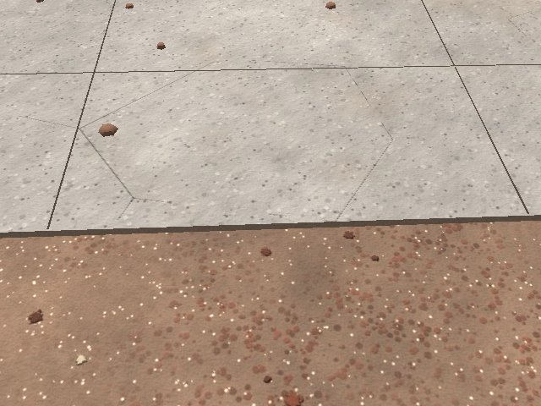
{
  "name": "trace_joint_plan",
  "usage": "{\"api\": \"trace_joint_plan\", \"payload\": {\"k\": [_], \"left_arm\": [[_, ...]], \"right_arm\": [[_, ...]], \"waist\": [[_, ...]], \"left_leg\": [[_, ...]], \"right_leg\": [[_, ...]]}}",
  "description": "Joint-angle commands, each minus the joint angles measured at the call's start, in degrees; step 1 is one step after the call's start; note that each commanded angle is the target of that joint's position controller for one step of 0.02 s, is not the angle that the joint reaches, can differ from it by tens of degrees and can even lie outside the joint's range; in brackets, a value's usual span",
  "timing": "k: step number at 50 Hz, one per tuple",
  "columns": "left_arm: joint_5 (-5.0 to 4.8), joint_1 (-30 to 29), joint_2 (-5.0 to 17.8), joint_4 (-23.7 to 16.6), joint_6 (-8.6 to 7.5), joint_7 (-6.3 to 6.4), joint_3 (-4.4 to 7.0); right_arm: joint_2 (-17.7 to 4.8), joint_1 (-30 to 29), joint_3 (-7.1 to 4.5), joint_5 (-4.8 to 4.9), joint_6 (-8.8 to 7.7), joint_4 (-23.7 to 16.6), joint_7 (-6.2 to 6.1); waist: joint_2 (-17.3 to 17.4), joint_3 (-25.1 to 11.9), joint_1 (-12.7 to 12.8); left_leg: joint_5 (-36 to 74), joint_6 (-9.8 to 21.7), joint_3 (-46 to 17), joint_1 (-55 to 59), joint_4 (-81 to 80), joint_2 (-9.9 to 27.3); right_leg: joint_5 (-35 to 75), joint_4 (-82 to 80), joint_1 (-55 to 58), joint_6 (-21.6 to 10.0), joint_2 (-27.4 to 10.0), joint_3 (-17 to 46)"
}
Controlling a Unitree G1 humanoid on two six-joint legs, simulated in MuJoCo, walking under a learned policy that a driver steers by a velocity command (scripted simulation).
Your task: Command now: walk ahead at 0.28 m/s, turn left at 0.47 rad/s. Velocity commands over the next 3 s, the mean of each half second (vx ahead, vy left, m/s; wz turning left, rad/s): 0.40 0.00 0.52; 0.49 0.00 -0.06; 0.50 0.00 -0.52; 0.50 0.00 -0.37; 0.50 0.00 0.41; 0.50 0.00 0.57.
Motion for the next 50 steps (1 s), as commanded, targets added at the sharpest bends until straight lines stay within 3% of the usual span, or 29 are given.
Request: {"api": "trace_joint_plan", "payload": {"k": [1, 4, 7, 9, 10, 11, 12, 13, 14, 15, 16, 19, 21, 24, 27, 30, 32, 33, 34, 35, 36, 37, 38, 39, 40, 41, 43, 45, 50], "left_arm": [[-0.19, -3.80, 8.10, -4.25, -1.99, 0.10, 1.94], [-0.37, -3.57, 10.17, -3.50, -2.26, -0.58, 2.78], [-1.53, -1.91, 12.19, -2.26, -1.89, -1.60, 3.47], [-1.79, -2.36, 11.25, -1.78, -1.47, -1.96, 3.09], [-0.96, -1.52, 8.57, -1.53, -1.53, -2.12, 2.07], [0.97, -3.81, 4.22, -4.02, -1.91, -1.99, 0.57], [0.21, -6.12, 3.08, -8.69, -3.59, -1.58, -0.04], [-2.42, -9.43, 8.23, -8.83, -4.95, -1.97, 0.92], [-2.77, -9.42, 8.71, -8.60, -5.65, -2.33, 0.95], [-1.32, -8.02, 8.40, -7.19, -5.85, -2.13, 0.87], [0.20, -7.40, 8.42, -6.43, -5.75, -2.01, 1.08], [0.92, -7.82, 7.23, -5.30, -4.48, -2.44, 0.94], [1.00, -11.50, 5.57, -5.83, -4.06, -2.29, 0.25], [0.32, -17.35, 2.98, -6.36, -4.31, -3.09, -1.02], [-0.44, -22.75, 2.79, -7.45, -4.80, -4.14, -1.40], [-0.51, -25.48, 3.77, -8.52, -5.39, -4.94, -1.19], [-0.67, -24.04, 4.52, -8.25, -5.58, -5.27, -0.88], [-0.67, -22.13, 5.32, -7.75, -5.57, -5.25, -0.50], [-0.53, -18.55, 6.56, -6.88, -5.49, -4.99, 0.18], [-0.40, -11.06, 8.32, -5.01, -5.35, -4.60, 1.12], [0.07, -0.25, 10.33, -3.24, -5.09, -4.24, 1.62], [0.19, 6.54, 15.22, -1.64, -4.76, -4.28, 2.96], [-1.74, 7.35, 10.75, -0.60, -4.58, -4.65, 1.86], [-2.08, 2.42, 8.51, -1.45, -4.14, -4.12, 1.20], [-1.27, -1.07, 7.67, -2.45, -3.60, -3.69, 0.80], [-0.75, -3.08, 6.94, -2.81, -3.32, -3.60, 0.46], [-0.12, -4.40, 5.97, -3.39, -3.35, -3.24, 0.05], [-0.80, -4.00, 6.39, -2.92, -3.41, -2.72, 0.21], [-1.70, 0.03, 9.64, -1.46, -2.67, -1.44, 1.34]], "right_arm": [[-4.21, -5.43, -0.82, -0.09, -1.29, -6.26, 0.97], [-1.99, -6.41, 0.22, -0.12, -1.49, -7.08, 2.32], [-3.51, -5.26, -0.08, 0.10, -1.22, -7.43, 2.78], [-5.35, 1.02, -1.34, -0.11, -0.89, -5.23, 2.54], [-8.71, 8.91, -3.35, 0.26, -0.72, -2.95, 1.97], [-15.65, 17.58, -5.33, 0.41, -0.83, -1.82, 1.08], [-19.74, 16.02, -4.99, -0.29, -2.47, -4.43, 1.61], [-14.36, 14.41, -3.50, -0.34, -3.98, -4.82, 2.32], [-11.37, 12.97, -2.48, -0.65, -4.68, -4.57, 2.33], [-9.10, 9.80, -1.76, -0.71, -4.78, -5.06, 2.32], [-7.91, 6.54, -1.31, -0.98, -4.58, -5.52, 2.02], [-8.20, 5.08, -1.15, -1.43, -4.84, -5.52, 0.75], [-8.81, 7.50, -1.43, -0.75, -4.89, -3.98, -0.10], [-8.30, 10.05, -1.28, -0.44, -4.67, -1.77, -0.87], [-8.67, 13.25, -1.37, -0.16, -4.63, 0.45, -0.97], [-8.70, 15.03, -1.47, -0.05, -4.10, 2.27, -1.08], [-9.29, 14.70, -1.70, -0.30, -3.52, 2.94, -1.27], [-9.74, 14.07, -1.83, -0.41, -3.33, 2.89, -1.31], [-10.14, 13.61, -1.89, -0.47, -3.12, 2.85, -1.35], [-9.73, 12.58, -1.54, -0.68, -2.90, 2.67, -1.33], [-8.22, 11.75, -0.72, -1.54, -2.93, 1.66, -1.40], [-2.63, 19.65, 0.91, -1.70, -3.77, 1.22, -0.87], [-5.12, 17.90, 0.95, -1.53, -4.97, 1.01, -0.51], [-8.46, 10.10, 0.06, 0.02, -5.90, -0.91, -0.01], [-8.35, 5.07, 0.40, -0.10, -6.83, -2.16, 0.19], [-7.71, 2.63, 0.34, -1.25, -7.36, -2.80, 0.20], [-6.43, 4.37, 0.28, -2.18, -7.24, -2.93, 0.21], [-4.84, 4.90, 0.77, -2.58, -6.70, -3.00, 0.04], [-2.11, -6.97, 2.17, -2.36, -7.03, -6.00, 0.22]], "waist": [[-5.89, 2.69, 0.40], [-6.52, 1.36, 0.99], [-6.53, 1.27, 0.74], [-4.82, 0.38, -2.79], [-1.33, -3.07, -6.35], [13.53, -4.17, -9.41], [19.81, -8.54, -7.09], [9.10, -5.93, -8.44], [8.62, -3.32, -6.68], [4.22, -1.33, -4.44], [4.09, -0.43, -2.57], [3.50, -0.45, -0.96], [2.30, 0.48, -1.86], [4.30, 1.18, -4.18], [4.72, 2.88, -6.51], [4.81, 4.31, -7.21], [6.11, 4.09, -6.17], [7.00, 2.81, -5.23], [7.76, -0.18, -3.35], [7.27, -5.37, 0.71], [4.90, -13.43, 5.40], [-12.05, -22.89, 2.56], [-13.83, -23.63, 3.66], [-9.26, -12.27, 4.06], [-3.12, -6.42, 3.11], [0.20, -1.90, 1.27], [-2.40, -0.84, -2.09], [-4.05, -0.53, -3.06], [-3.95, 1.29, 0.86]], "left_leg": [[5.39, -1.06, -1.23, -12.92, -0.73, 5.31], [7.34, -1.41, 3.10, -0.78, -12.53, 4.30], [6.78, 0.04, 6.65, 5.30, -20.20, 2.36], [8.33, 2.41, 10.45, 16.36, -25.50, -1.63], [7.74, 4.53, 9.72, 26.87, -27.10, -3.96], [7.41, 9.98, -11.88, 36.73, -34.70, 7.88], [-9.11, 20.81, -46.38, 43.04, -48.68, 18.26], [-10.88, 20.70, -45.09, 42.14, -51.56, 20.09], [-6.70, 18.98, -38.30, 38.97, -49.38, 18.51], [0.38, 16.66, -31.25, 33.62, -47.67, 15.73], [6.33, 15.06, -25.52, 28.61, -47.53, 12.89], [19.33, 14.34, -18.34, 23.85, -49.43, 9.34], [24.87, 13.63, -15.18, 23.81, -49.38, 8.08], [26.76, 11.05, -10.41, 23.16, -49.08, 5.79], [24.96, 10.65, -11.28, 24.37, -49.24, 7.22], [27.45, 10.48, -13.19, 30.21, -46.71, 9.70], [33.48, 9.63, -12.92, 33.65, -44.70, 10.90], [42.21, 8.96, -11.79, 34.86, -42.21, 10.63], [54.45, 8.23, -10.25, 35.72, -37.44, 9.69], [63.25, 6.86, -7.47, 34.10, -28.31, 7.37], [54.35, 5.24, -6.59, 23.81, -13.88, 5.56], [16.04, -0.25, -3.39, 0.54, 11.27, -4.87], [-5.91, -0.51, -7.30, -8.69, 16.85, -6.21], [-2.17, -0.07, -7.23, -13.89, 18.20, -2.28], [2.15, 0.44, -5.76, -12.95, 15.18, 0.05], [4.51, 0.23, -4.73, -11.37, 10.71, 1.59], [7.13, -0.71, -4.34, -6.01, 4.43, 3.54], [7.08, -2.36, -2.76, -4.45, -1.15, 3.80], [25.18, -4.63, -0.70, 2.54, -22.91, 0.43]], "right_leg": [[-6.14, -20.38, 7.14, -8.86, -16.65, 16.59], [0.36, -19.04, 2.44, -6.96, -13.26, 5.37], [-3.28, -16.47, 2.83, -6.81, -15.56, 3.91], [-0.39, -8.14, -1.56, -4.82, -14.78, 0.36], [7.02, 5.01, -5.34, -2.75, -11.83, -3.54], [-5.05, 30.48, -19.74, 2.01, -6.43, -6.87], [-17.09, 45.72, -38.41, 3.96, 3.03, 5.35], [-12.12, 50.15, -43.66, 2.51, -0.39, 11.06], [-6.78, 48.08, -43.90, 0.78, -2.46, 11.14], [-1.97, 43.89, -40.05, 0.49, -4.65, 11.34], [1.65, 38.47, -35.48, 0.73, -5.74, 11.61], [8.29, 31.60, -29.79, 2.69, -4.14, 9.90], [12.95, 23.64, -29.82, 4.06, -2.73, 9.56], [22.45, 9.84, -25.46, 4.59, -0.65, 8.32], [26.23, 3.47, -23.11, 3.66, 0.12, 8.00], [23.83, -0.21, -24.91, 1.45, 0.28, 8.28], [19.87, -1.54, -23.53, -0.32, 0.69, 7.31], [17.09, -1.66, -20.37, -1.48, 1.78, 5.84], [14.93, -1.52, -14.64, -2.94, 3.70, 3.73], [16.80, -2.15, -3.83, -5.23, 4.56, 2.50], [19.13, 0.99, 14.39, -9.36, -2.54, 10.79], [10.41, -0.84, 37.41, -20.52, -17.53, 39.67], [0.52, -10.83, 39.88, -20.88, -18.70, 54.16], [-3.12, -12.19, 31.53, -17.66, -16.95, 45.99], [0.41, -13.58, 21.86, -15.80, -14.61, 39.49], [6.23, -15.02, 13.79, -15.13, -12.40, 35.25], [13.49, -17.40, 6.41, -14.84, -8.99, 30.75], [18.19, -18.44, 2.23, -15.44, -7.84, 27.09], [18.07, -17.77, -5.14, -11.86, -3.50, 20.55]]}}
Next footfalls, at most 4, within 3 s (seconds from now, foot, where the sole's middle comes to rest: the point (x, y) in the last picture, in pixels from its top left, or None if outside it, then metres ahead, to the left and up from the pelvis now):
0.20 left None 0.13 0.18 -0.77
0.72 right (247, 398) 0.52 0.09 -0.77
1.18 left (147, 320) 0.72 0.37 -0.77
1.68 right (257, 245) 0.98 0.09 -0.77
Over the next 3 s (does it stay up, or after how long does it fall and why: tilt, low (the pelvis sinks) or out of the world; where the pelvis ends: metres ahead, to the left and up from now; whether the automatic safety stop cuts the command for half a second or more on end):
stays up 1.57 0.13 0.01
